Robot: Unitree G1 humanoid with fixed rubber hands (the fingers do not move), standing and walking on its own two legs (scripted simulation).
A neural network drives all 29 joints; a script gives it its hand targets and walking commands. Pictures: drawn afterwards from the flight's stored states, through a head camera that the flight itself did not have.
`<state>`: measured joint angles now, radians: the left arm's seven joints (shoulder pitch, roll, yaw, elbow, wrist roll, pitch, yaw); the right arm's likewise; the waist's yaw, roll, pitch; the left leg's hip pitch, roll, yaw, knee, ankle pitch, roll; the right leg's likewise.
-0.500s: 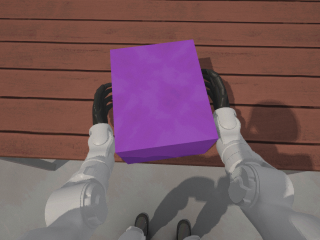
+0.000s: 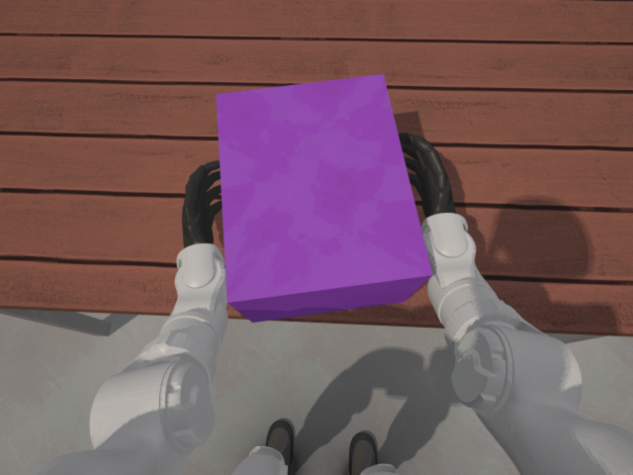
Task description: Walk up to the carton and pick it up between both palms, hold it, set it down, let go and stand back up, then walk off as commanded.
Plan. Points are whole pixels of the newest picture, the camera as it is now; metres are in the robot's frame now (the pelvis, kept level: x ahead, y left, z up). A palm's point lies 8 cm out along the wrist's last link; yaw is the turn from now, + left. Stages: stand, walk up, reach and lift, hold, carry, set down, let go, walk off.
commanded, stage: reach and lift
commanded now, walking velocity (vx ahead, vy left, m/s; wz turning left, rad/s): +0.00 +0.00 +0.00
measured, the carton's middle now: (315, 203) +0.45 +0.04 -0.02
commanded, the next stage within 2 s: none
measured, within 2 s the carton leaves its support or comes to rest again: leaves its support in 0.64 s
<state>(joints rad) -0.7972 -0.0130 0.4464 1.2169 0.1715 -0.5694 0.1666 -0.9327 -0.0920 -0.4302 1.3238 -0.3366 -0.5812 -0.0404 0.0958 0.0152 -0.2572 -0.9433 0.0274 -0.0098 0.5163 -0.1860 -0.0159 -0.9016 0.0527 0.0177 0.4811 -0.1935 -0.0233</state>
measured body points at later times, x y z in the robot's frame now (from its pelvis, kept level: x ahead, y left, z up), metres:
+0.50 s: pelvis -0.02 +0.00 +0.00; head +0.14 -0.01 +0.42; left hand +0.38 +0.19 -0.03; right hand +0.43 -0.11 -0.02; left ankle -0.01 +0.13 -0.72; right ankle -0.02 -0.11 -0.72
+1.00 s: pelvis -0.03 +0.00 +0.00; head +0.08 -0.01 +0.43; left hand +0.37 +0.19 -0.01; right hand +0.43 -0.10 +0.02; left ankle -0.01 +0.13 -0.72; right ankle -0.02 -0.11 -0.72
